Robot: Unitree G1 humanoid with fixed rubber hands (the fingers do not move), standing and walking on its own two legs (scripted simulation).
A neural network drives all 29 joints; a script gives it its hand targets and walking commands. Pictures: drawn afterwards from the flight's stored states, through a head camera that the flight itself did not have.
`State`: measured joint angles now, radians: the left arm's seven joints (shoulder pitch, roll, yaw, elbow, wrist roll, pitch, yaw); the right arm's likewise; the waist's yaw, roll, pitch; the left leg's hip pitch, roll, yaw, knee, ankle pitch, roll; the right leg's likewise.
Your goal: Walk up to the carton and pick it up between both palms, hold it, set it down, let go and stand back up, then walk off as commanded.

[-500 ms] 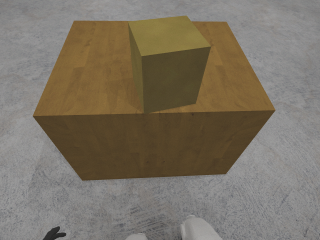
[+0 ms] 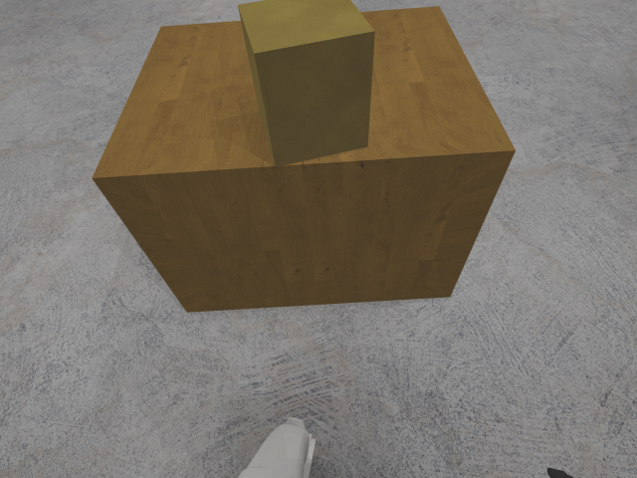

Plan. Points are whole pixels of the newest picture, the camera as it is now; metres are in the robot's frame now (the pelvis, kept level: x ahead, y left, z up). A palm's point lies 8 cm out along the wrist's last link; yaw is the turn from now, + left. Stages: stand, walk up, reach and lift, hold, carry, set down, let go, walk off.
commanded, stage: walk off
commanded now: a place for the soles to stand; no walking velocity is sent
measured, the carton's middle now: (306, 80) +0.85 +0.04 +0.02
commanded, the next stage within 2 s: stand in 0.80 s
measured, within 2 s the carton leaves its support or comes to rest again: neither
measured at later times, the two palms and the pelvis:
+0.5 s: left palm out of the picture +0.04 +0.36 -0.09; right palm out of the picture +0.03 -0.26 -0.09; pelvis -0.02 +0.05 +0.01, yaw +1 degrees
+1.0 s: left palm out of the picture +0.13 +0.34 -0.09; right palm out of the picture +0.14 -0.28 -0.10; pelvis +0.05 +0.02 +0.01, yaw +2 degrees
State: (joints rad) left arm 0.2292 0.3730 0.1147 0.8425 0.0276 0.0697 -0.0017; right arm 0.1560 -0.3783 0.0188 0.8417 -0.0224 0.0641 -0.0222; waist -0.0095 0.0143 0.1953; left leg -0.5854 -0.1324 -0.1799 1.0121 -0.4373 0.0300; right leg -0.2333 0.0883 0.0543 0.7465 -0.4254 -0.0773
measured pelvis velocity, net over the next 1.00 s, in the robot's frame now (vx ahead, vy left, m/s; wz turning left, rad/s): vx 0.05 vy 0.02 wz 0.04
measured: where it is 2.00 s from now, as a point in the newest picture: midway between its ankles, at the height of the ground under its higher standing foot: outside the picture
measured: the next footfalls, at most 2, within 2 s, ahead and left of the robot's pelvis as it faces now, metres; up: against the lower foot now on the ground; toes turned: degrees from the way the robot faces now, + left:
left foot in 0.44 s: +0.08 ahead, +0.14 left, +0.00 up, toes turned -3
right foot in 0.96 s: +0.05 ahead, -0.10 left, +0.00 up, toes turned +6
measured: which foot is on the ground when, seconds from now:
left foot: up 0.00-0.42, down 0.44-1.00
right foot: down 0.00-0.46, up 0.48-0.94, down 0.96-1.00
